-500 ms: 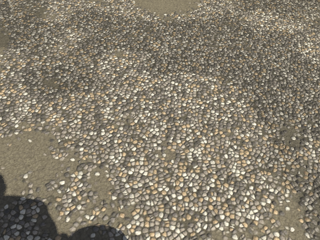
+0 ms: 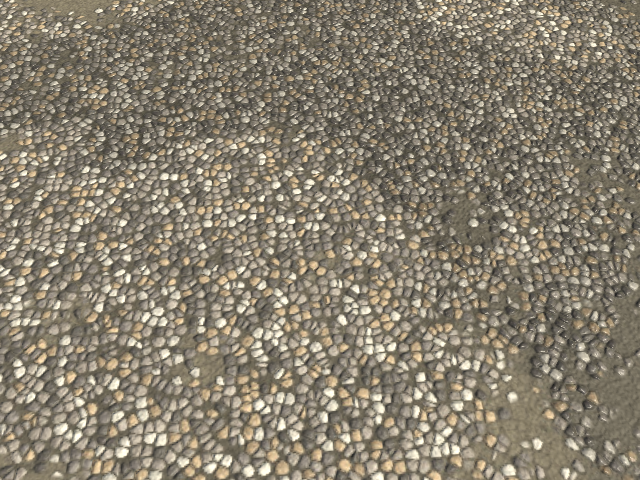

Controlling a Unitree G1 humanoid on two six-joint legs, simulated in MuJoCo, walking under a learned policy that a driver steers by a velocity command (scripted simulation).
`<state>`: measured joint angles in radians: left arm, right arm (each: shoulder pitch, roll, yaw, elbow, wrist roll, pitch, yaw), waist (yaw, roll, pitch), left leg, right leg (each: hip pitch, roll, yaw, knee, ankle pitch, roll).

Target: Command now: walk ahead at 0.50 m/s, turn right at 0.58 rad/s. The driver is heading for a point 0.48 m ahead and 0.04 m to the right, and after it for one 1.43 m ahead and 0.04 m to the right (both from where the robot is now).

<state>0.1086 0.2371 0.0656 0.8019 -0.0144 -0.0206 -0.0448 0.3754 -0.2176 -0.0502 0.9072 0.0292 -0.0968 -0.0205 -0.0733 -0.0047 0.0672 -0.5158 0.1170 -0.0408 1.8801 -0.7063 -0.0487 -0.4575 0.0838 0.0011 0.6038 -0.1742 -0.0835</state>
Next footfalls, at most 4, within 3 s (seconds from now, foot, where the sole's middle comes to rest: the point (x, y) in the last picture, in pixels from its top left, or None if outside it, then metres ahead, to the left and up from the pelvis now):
0.28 left None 0.35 0.14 -0.76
0.78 right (408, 426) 0.52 -0.20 -0.76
1.30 left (296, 295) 0.84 0.02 -0.76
1.80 right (353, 198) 1.13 -0.15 -0.76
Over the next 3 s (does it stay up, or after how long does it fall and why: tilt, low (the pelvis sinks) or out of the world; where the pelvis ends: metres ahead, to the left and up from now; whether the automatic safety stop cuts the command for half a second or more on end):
stays up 1.36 0.06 0.01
